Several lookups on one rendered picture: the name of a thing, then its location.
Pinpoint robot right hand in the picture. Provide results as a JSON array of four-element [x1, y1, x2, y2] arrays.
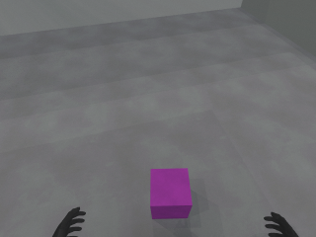
[[264, 212, 299, 237]]

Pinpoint robot left hand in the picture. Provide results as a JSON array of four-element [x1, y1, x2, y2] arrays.
[[52, 206, 86, 237]]

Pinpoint carton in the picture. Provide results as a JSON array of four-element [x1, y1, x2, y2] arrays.
[[150, 168, 193, 219]]

